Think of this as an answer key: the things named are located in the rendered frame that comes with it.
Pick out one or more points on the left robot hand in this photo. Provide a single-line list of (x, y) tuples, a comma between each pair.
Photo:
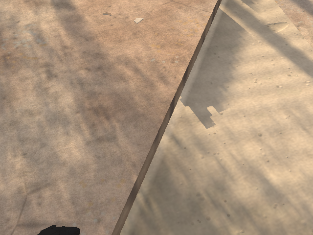
[(60, 230)]

